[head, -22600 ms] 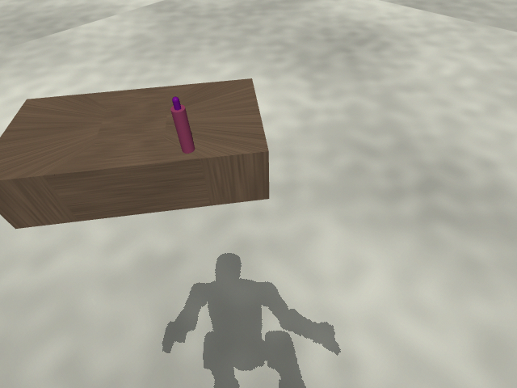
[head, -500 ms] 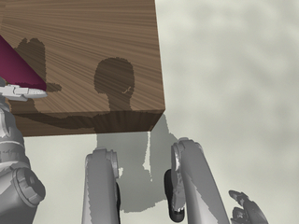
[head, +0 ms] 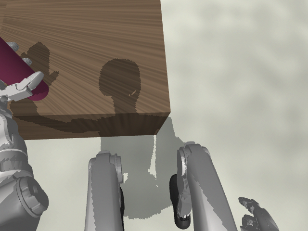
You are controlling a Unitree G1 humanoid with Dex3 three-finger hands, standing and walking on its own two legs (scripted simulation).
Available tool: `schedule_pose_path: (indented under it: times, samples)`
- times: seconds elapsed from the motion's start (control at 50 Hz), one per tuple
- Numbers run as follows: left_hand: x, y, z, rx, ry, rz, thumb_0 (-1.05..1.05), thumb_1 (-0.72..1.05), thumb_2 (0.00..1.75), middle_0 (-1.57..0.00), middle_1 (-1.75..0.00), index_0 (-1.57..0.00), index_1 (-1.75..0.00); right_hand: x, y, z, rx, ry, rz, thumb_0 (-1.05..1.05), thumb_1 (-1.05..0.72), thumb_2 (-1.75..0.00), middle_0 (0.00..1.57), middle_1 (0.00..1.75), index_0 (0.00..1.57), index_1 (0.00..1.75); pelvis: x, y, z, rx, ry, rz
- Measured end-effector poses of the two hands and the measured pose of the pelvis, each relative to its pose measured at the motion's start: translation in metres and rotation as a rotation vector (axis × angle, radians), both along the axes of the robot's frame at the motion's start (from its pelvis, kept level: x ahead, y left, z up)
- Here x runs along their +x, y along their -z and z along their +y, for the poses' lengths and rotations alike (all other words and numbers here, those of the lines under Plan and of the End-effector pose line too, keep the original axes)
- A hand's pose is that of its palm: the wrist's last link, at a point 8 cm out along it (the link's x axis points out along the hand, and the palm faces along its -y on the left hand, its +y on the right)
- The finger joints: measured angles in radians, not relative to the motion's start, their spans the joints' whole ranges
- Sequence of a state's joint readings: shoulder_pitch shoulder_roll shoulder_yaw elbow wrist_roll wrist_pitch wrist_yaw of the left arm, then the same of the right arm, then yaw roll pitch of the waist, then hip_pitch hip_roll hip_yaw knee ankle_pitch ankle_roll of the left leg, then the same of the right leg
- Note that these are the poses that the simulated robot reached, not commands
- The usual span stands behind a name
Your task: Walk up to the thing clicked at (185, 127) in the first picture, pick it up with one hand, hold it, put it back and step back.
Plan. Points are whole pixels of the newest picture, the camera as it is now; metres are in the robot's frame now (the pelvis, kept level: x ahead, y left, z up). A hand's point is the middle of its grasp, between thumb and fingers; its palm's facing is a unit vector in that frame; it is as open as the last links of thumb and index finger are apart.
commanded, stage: settle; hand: left
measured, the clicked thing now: (6, 64) +0.48 +0.30 +0.04
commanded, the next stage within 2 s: lift in 1.34 s
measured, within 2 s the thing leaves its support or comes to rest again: leaves its support in 0.28 s
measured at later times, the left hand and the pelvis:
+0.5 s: hand (1, 67) +0.47 +0.30 +0.05, palm faces +0.31 -0.95 -0.03, open 8.1 cm; pelvis +0.00 +0.00 +0.03, yaw +0 degrees
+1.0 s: hand out of the picture +0.48 +0.30 +0.11, palm faces +0.32 -0.95 -0.02, open 8.1 cm; pelvis +0.02 +0.00 +0.09, yaw +1 degrees
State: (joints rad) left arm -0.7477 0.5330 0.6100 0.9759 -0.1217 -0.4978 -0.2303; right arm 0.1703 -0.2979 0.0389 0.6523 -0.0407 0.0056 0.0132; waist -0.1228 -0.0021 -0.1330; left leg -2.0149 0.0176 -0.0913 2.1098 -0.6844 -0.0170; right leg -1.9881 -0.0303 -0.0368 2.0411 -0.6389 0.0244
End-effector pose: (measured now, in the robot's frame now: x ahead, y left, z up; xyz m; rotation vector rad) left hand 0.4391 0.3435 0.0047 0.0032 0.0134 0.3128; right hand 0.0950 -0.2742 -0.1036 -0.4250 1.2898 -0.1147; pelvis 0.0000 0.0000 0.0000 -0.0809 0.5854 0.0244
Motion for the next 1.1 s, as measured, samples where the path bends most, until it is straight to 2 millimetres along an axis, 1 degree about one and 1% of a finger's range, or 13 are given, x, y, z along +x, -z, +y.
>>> schedule_pose_path:
  times: [0.02, 0.1, 0.24, 0.32, 0.4, 0.54, 0.66, 0.76, 0.88, 1.1]
  samples:
    - [-0.001, 0.000, 0.000, 0.000, 0.001, 0.000, 0.00, 0.10, 0.56, -0.80, -0.71, -0.85, -0.66, 0.001, 0.000, 0.000, -0.001, -0.002, -0.003, 0.00, -0.90, -0.89, 0.21, 0.30, 0.21, 0.30, 0.000, 0.000, 0.000, 0.000, 0.000, -0.001]
    - [-0.003, 0.000, 0.000, -0.003, -0.007, -0.003, 0.00, 0.05, 0.62, -0.81, -0.77, -0.85, -0.72, 0.006, 0.001, 0.000, 0.000, -0.010, -0.017, 0.00, -0.89, -0.89, 0.21, 0.30, 0.21, 0.30, 0.000, 0.001, 0.000, 0.001, -0.001, -0.003]
    - [-0.005, -0.003, -0.001, 0.013, 0.001, 0.005, -0.01, -0.03, 0.79, -0.80, -0.94, -0.83, -0.91, 0.012, 0.001, 0.003, 0.008, -0.013, -0.032, 0.00, -0.89, -0.89, 0.21, 0.30, 0.21, 0.30, -0.001, 0.000, 0.000, 0.001, -0.002, -0.006]
    - [-0.005, -0.011, -0.001, 0.015, -0.003, -0.001, 0.00, -0.06, 0.90, -0.78, -1.01, -0.81, -0.98, 0.014, -0.002, 0.006, 0.015, -0.008, -0.037, 0.00, -0.88, -0.89, 0.21, 0.30, 0.21, 0.30, 0.000, -0.005, 0.000, 0.000, -0.003, -0.008]
    - [-0.004, -0.025, -0.001, 0.023, -0.003, -0.005, 0.00, -0.06, 0.98, -0.77, -1.05, -0.80, -1.02, 0.015, -0.009, 0.010, 0.024, 0.004, -0.044, 0.00, -0.88, -0.89, 0.21, 0.30, 0.21, 0.30, 0.001, -0.013, 0.001, -0.001, -0.005, -0.007]
    - [-0.004, -0.055, 0.002, 0.025, -0.009, -0.002, 0.00, -0.08, 1.00, -0.77, -1.06, -0.81, -1.03, 0.018, -0.029, 0.014, 0.036, 0.028, -0.062, 0.00, -0.88, -0.89, 0.21, 0.30, 0.21, 0.30, 0.005, -0.035, 0.002, 0.000, -0.008, -0.006]
    - [-0.004, -0.074, 0.002, 0.014, -0.013, 0.011, 0.00, -0.09, 1.01, -0.78, -1.07, -0.81, -1.03, 0.024, -0.051, 0.014, 0.034, 0.030, -0.077, 0.00, -0.88, -0.89, 0.21, 0.30, 0.21, 0.30, 0.009, -0.056, 0.002, 0.002, -0.009, -0.009]
    - [-0.003, -0.085, 0.001, 0.007, -0.012, 0.015, 0.00, -0.09, 1.01, -0.77, -1.07, -0.81, -1.03, 0.029, -0.065, 0.012, 0.026, 0.026, -0.086, 0.00, -0.88, -0.89, 0.21, 0.30, 0.21, 0.30, 0.012, -0.068, 0.002, 0.002, -0.010, -0.013]
    - [-0.001, -0.096, -0.001, 0.007, -0.011, 0.016, 0.00, -0.09, 1.01, -0.77, -1.07, -0.81, -1.03, 0.034, -0.077, 0.010, 0.019, 0.027, -0.094, 0.00, -0.88, -0.89, 0.21, 0.30, 0.21, 0.30, 0.015, -0.080, 0.002, 0.002, -0.010, -0.017]
    - [0.000, -0.114, 0.000, 0.004, -0.013, 0.018, 0.00, -0.09, 1.01, -0.77, -1.07, -0.81, -1.03, 0.042, -0.096, 0.016, 0.030, 0.027, -0.097, 0.00, -0.88, -0.89, 0.21, 0.30, 0.21, 0.30, 0.023, -0.100, 0.004, 0.002, -0.012, -0.026]
